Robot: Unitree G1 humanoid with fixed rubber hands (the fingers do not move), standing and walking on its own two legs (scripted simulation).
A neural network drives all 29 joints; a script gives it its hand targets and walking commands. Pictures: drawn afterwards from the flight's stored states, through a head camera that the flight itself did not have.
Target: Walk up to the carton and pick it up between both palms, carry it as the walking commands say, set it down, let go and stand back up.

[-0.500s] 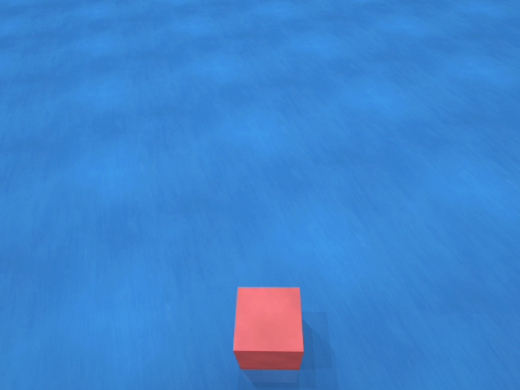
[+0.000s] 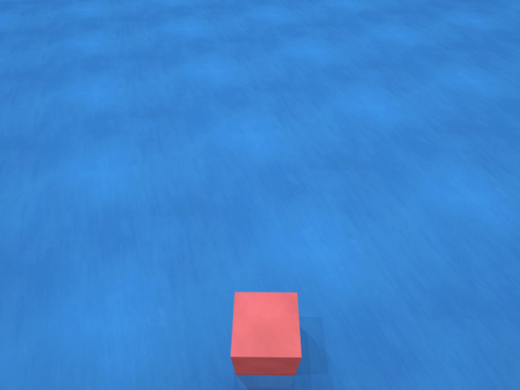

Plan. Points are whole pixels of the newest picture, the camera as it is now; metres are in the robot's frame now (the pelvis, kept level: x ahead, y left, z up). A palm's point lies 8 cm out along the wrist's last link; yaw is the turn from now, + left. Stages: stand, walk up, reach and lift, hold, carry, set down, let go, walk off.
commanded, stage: stand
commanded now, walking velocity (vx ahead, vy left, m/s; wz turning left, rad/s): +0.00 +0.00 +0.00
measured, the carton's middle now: (265, 334) +0.39 -0.01 -0.66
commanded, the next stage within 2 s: reach and lift in 0.24 s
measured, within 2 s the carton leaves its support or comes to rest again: neither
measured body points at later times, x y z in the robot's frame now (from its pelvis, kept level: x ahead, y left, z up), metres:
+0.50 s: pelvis -0.01 +0.01 -0.02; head +0.05 +0.01 +0.43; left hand +0.17 +0.23 -0.14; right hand +0.16 -0.22 -0.14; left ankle +0.00 +0.14 -0.75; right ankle -0.01 -0.12 -0.75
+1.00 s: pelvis -0.07 +0.00 -0.08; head +0.06 +0.00 +0.35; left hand +0.19 +0.23 -0.19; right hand +0.18 -0.21 -0.19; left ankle +0.00 +0.14 -0.75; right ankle -0.01 -0.12 -0.75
